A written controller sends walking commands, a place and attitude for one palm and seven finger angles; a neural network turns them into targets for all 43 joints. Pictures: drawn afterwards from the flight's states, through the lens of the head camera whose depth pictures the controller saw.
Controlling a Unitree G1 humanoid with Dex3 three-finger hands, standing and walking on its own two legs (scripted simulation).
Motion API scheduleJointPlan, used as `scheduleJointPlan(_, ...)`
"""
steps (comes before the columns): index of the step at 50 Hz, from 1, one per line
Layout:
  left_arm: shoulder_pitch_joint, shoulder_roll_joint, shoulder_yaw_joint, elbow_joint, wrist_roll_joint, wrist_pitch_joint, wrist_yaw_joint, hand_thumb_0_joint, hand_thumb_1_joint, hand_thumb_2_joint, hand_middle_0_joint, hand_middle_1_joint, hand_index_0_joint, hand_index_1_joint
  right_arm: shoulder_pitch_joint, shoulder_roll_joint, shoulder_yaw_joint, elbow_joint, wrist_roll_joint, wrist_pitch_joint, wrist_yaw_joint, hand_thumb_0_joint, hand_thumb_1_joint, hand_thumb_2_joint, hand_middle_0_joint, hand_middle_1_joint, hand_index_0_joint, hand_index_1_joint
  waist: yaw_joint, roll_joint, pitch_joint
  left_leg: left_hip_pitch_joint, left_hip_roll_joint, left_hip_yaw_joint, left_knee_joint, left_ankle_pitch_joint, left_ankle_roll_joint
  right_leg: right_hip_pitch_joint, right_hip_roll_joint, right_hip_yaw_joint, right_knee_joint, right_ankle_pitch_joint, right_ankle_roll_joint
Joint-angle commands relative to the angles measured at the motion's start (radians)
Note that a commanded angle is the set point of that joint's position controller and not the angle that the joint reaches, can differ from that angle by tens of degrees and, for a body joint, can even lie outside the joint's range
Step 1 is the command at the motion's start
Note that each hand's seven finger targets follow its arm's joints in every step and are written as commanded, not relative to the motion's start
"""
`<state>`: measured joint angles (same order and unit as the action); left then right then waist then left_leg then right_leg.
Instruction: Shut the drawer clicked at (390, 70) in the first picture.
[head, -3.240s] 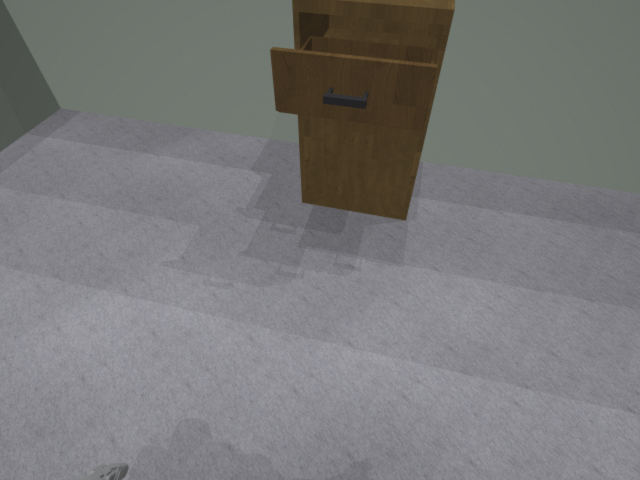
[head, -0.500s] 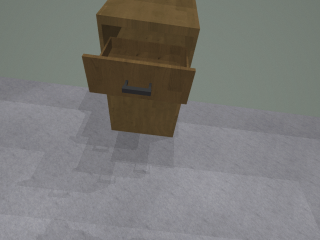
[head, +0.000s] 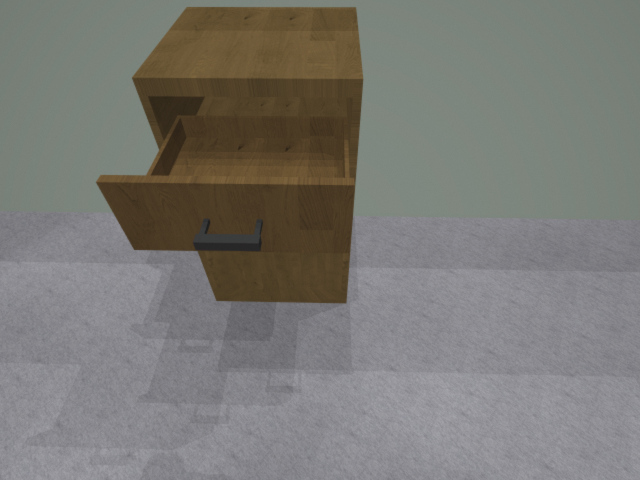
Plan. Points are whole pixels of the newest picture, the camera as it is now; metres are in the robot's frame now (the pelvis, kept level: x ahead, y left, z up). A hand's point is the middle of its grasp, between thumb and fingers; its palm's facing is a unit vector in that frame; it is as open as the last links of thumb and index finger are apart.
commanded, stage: take the last steps up to it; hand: left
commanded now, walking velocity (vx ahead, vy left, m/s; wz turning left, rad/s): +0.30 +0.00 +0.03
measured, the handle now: (230, 233) +0.53 +0.18 -0.04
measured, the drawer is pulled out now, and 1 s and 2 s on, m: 0.29 0.29 0.29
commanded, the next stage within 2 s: come to a stop and stand still in 0.50 s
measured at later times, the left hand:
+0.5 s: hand out of the picture +0.15 +0.21 -0.17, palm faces +0.06 -0.99 -0.14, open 7.4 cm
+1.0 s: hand (205, 409) +0.26 +0.20 -0.16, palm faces +0.07 -0.97 -0.24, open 7.3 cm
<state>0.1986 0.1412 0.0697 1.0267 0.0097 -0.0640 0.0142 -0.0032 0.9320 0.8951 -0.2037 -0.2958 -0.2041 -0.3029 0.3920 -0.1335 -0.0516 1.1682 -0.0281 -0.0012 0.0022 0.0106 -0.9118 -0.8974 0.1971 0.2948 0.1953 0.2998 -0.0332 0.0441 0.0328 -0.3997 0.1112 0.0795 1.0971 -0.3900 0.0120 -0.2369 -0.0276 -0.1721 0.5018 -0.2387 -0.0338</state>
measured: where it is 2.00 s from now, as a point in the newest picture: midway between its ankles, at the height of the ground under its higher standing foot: outside the picture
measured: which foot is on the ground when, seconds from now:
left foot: up 0.00-0.24, down 0.26-0.72, up 0.74-1.00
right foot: down 0.00-0.26, up 0.28-0.66, down 0.68-1.00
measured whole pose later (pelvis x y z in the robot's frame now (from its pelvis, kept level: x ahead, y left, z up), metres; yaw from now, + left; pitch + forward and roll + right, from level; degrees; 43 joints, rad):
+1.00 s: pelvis +0.18 +0.01 +0.00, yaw +0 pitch +0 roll +1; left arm 0.15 0.14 0.05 1.01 0.03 0.01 0.04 0.00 0.92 0.89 -0.21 -0.30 -0.21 -0.30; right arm 0.21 -0.18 -0.06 1.05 -0.02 0.05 -0.02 0.01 -0.91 -0.90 0.19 0.29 0.19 0.30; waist 0.02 0.02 0.06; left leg -0.36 0.03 0.03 0.90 -0.45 -0.05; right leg -0.32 -0.07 -0.11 0.46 -0.14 -0.02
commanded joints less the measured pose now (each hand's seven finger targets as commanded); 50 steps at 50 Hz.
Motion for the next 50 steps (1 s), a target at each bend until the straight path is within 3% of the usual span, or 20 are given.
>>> scheduleJointPlan(1, 0.114, 0.100, 0.004, 0.001, 0.018, -0.009, 0.012, 0.000, 0.900, 0.900, -0.200, -0.300, -0.200, -0.300, -0.008, -0.024, -0.017, -0.095, -0.002, -0.015, 0.005, 0.000, -0.900, -0.900, 0.200, 0.300, 0.200, 0.300, 0.005, -0.142, 0.074, -0.118, 0.051, -0.015, -0.053, 0.087, -0.028, -0.044, -0.276, 0.203, -0.358, -0.022, -0.130)
scheduleJointPlan(8, 0.182, 0.159, 0.008, 0.036, 0.020, -0.005, 0.001, 0.000, 0.900, 0.900, -0.200, -0.300, -0.200, -0.300, -0.157, -0.044, -0.014, -0.179, 0.002, -0.040, 0.023, 0.000, -0.900, -0.900, 0.200, 0.300, 0.200, 0.300, 0.048, -0.156, 0.069, -0.002, -0.003, 0.036, -0.417, 0.106, -0.022, 0.018, -0.264, 0.201, -0.305, -0.033, -0.130)
scheduleJointPlan(11, 0.175, 0.151, 0.009, 0.045, 0.011, 0.009, -0.005, 0.000, 0.900, 0.900, -0.200, -0.300, -0.200, -0.300, -0.074, -0.081, -0.011, -0.149, 0.000, -0.054, 0.014, 0.000, -0.900, -0.900, 0.200, 0.300, 0.200, 0.300, 0.002, -0.094, 0.048, 0.245, -0.046, 0.085, -0.596, 0.175, -0.018, -0.055, -0.184, 0.134, -0.155, -0.049, -0.078)
scheduleJointPlan(12, 0.183, 0.122, 0.000, 0.040, 0.009, 0.013, -0.009, 0.000, 0.900, 0.900, -0.200, -0.300, -0.200, -0.300, 0.014, -0.140, -0.021, -0.124, -0.003, -0.059, 0.004, 0.000, -0.900, -0.900, 0.200, 0.300, 0.200, 0.300, -0.037, 0.023, 0.002, 0.383, 0.021, -0.014, -0.663, 0.145, 0.008, -0.124, -0.129, 0.093, 0.025, -0.043, -0.045)
scheduleJointPlan(13, 0.187, 0.061, -0.009, 0.011, 0.005, 0.015, -0.015, 0.000, 0.900, 0.900, -0.200, -0.300, -0.200, -0.300, 0.120, -0.250, -0.048, -0.110, -0.012, -0.063, -0.006, 0.000, -0.900, -0.900, 0.200, 0.300, 0.200, 0.300, -0.067, 0.245, -0.035, 0.483, 0.255, -0.326, -0.784, 0.113, 0.096, -0.291, -0.021, 0.005, 0.306, -0.236, 0.007)
scheduleJointPlan(14, 0.132, 0.082, -0.009, -0.023, 0.014, 0.012, -0.011, 0.000, 0.900, 0.900, -0.200, -0.300, -0.200, -0.300, 0.154, -0.281, -0.048, -0.109, -0.010, -0.053, -0.012, 0.000, -0.900, -0.900, 0.200, 0.300, 0.200, 0.300, -0.083, 0.254, -0.038, 0.457, 0.355, -0.471, -0.876, 0.079, 0.174, -0.371, 0.003, 0.058, 0.512, -0.375, 0.004)
scheduleJointPlan(17, 0.097, 0.083, -0.002, 0.004, 0.017, 0.019, -0.022, 0.000, 0.900, 0.900, -0.200, -0.300, -0.200, -0.300, -0.012, -0.161, -0.013, -0.144, 0.000, -0.064, -0.028, 0.000, -0.900, -0.900, 0.200, 0.300, 0.200, 0.300, -0.015, 0.091, 0.046, 0.286, 0.274, -0.293, -0.903, 0.152, 0.164, -0.396, -0.092, 0.160, 0.670, -0.168, 0.007)
scheduleJointPlan(20, 0.170, 0.053, -0.009, 0.037, 0.014, 0.038, -0.022, 0.000, 0.900, 0.900, -0.200, -0.300, -0.200, -0.300, -0.058, -0.130, 0.001, -0.140, 0.007, -0.081, -0.034, 0.000, -0.900, -0.900, 0.200, 0.300, 0.200, 0.300, 0.040, 0.085, -0.020, 0.278, 0.198, -0.093, -0.871, 0.492, 0.137, -0.299, -0.093, 0.140, 0.583, -0.071, 0.036)
scheduleJointPlan(23, 0.132, 0.042, -0.014, 0.025, 0.015, 0.050, -0.019, 0.000, 0.900, 0.900, -0.200, -0.300, -0.200, -0.300, -0.044, -0.127, -0.004, -0.125, 0.007, -0.078, -0.034, 0.000, -0.900, -0.900, 0.200, 0.300, 0.200, 0.300, 0.037, 0.034, 0.010, 0.250, 0.181, -0.058, -0.877, 0.530, 0.151, -0.257, -0.089, 0.113, 0.438, -0.056, 0.042)
scheduleJointPlan(28, 0.050, 0.041, -0.014, -0.009, 0.017, 0.052, -0.016, 0.000, 0.900, 0.900, -0.200, -0.300, -0.200, -0.300, -0.023, -0.139, -0.016, -0.100, 0.000, -0.056, -0.029, 0.000, -0.900, -0.900, 0.200, 0.300, 0.200, 0.300, 0.018, 0.094, 0.049, 0.227, 0.181, -0.070, -0.876, 0.346, 0.161, -0.196, -0.067, 0.081, 0.236, -0.046, 0.037)
scheduleJointPlan(30, 0.058, 0.041, -0.013, -0.006, 0.018, 0.048, -0.016, 0.000, 0.900, 0.900, -0.200, -0.300, -0.200, -0.300, -0.033, -0.150, -0.020, -0.097, -0.001, -0.046, -0.028, 0.000, -0.900, -0.900, 0.200, 0.300, 0.200, 0.300, 0.029, 0.078, 0.042, 0.199, 0.181, -0.073, -0.837, 0.276, 0.151, -0.111, -0.048, 0.066, 0.162, -0.033, 0.033)
scheduleJointPlan(32, 0.145, 0.053, -0.013, 0.027, 0.019, 0.038, -0.005, 0.000, 0.900, 0.900, -0.200, -0.300, -0.200, -0.300, -0.047, -0.119, -0.010, -0.086, 0.004, -0.037, -0.030, 0.000, -0.900, -0.900, 0.200, 0.300, 0.200, 0.300, 0.075, 0.018, 0.011, 0.157, 0.111, -0.025, -0.708, 0.253, 0.087, 0.059, -0.033, 0.064, -0.025, 0.094, 0.039)
scheduleJointPlan(33, 0.187, 0.098, -0.011, 0.044, 0.019, 0.026, 0.006, 0.000, 0.900, 0.900, -0.200, -0.300, -0.200, -0.300, -0.033, -0.078, 0.001, -0.076, 0.012, -0.040, -0.028, 0.000, -0.900, -0.900, 0.200, 0.300, 0.200, 0.300, 0.088, -0.088, -0.008, 0.092, 0.047, 0.017, -0.621, 0.172, 0.031, 0.161, -0.101, 0.161, -0.096, 0.249, 0.033)
scheduleJointPlan(34, 0.190, 0.158, -0.009, 0.055, 0.016, 0.014, 0.014, 0.000, 0.900, 0.900, -0.200, -0.300, -0.200, -0.300, 0.006, -0.034, 0.013, -0.079, 0.020, -0.036, -0.025, 0.000, -0.900, -0.900, 0.200, 0.300, 0.200, 0.300, 0.061, -0.224, -0.039, 0.019, -0.024, 0.054, -0.562, -0.030, -0.021, 0.219, -0.275, 0.336, -0.130, 0.462, -0.026)
scheduleJointPlan(35, 0.177, 0.199, -0.008, 0.044, 0.008, 0.021, 0.013, 0.000, 0.900, 0.900, -0.200, -0.300, -0.200, -0.300, 0.040, -0.040, 0.010, -0.073, 0.021, -0.026, -0.028, 0.000, -0.900, -0.900, 0.200, 0.300, 0.200, 0.300, 0.043, -0.185, -0.055, 0.093, -0.045, 0.031, -0.506, -0.120, -0.033, 0.154, -0.343, 0.335, -0.153, 0.582, -0.074)
scheduleJointPlan(36, 0.149, 0.204, -0.003, 0.039, 0.005, 0.017, 0.017, 0.000, 0.900, 0.900, -0.200, -0.300, -0.200, -0.300, 0.032, -0.035, 0.008, -0.067, 0.022, -0.004, -0.030, 0.000, -0.900, -0.900, 0.200, 0.300, 0.200, 0.300, 0.045, -0.325, -0.099, 0.124, -0.041, 0.023, -0.419, -0.169, -0.042, 0.121, -0.337, 0.367, -0.181, 0.669, -0.094)
scheduleJointPlan(41, 0.090, 0.187, 0.009, 0.013, 0.012, 0.040, 0.043, 0.000, 0.900, 0.900, -0.200, -0.300, -0.200, -0.300, -0.020, -0.053, -0.006, -0.073, 0.021, 0.034, -0.038, 0.000, -0.900, -0.900, 0.200, 0.300, 0.200, 0.300, 0.057, -0.132, -0.082, 0.022, -0.056, -0.062, -0.168, -0.126, -0.057, 0.134, -0.343, 0.299, -0.123, 0.827, -0.168)
scheduleJointPlan(45, 0.057, 0.201, 0.023, -0.020, 0.018, 0.056, 0.049, 0.000, 0.900, 0.900, -0.200, -0.300, -0.200, -0.300, -0.055, -0.071, -0.020, -0.123, 0.013, 0.056, -0.026, 0.000, -0.900, -0.900, 0.200, 0.300, 0.200, 0.300, 0.054, -0.177, -0.069, -0.009, -0.070, -0.081, -0.088, -0.076, -0.068, 0.067, -0.332, 0.279, -0.163, 0.613, -0.171)
scheduleJointPlan(49, 0.019, 0.211, 0.029, -0.057, 0.029, 0.071, 0.040, 0.000, 0.900, 0.900, -0.200, -0.300, -0.200, -0.300, -0.069, -0.070, -0.018, -0.152, 0.014, 0.045, -0.016, 0.000, -0.900, -0.900, 0.200, 0.300, 0.200, 0.300, 0.056, -0.235, -0.070, 0.065, -0.079, -0.052, -0.250, -0.058, -0.056, 0.000, -0.290, 0.289, -0.225, 0.207, -0.147)
scheduleJointPlan(50, 0.062, 0.251, 0.007, -0.077, 0.032, 0.054, 0.077, 0.000, 0.900, 0.900, -0.200, -0.300, -0.200, -0.300, -0.052, -0.127, -0.023, -0.244, 0.020, 0.014, -0.009, 0.000, -0.900, -0.900, 0.200, 0.300, 0.200, 0.300, 0.009, -0.138, -0.229, 0.018, -0.132, 0.007, -0.258, -0.155, -0.071, 0.248, -0.317, 0.394, -0.072, 0.720, -0.140)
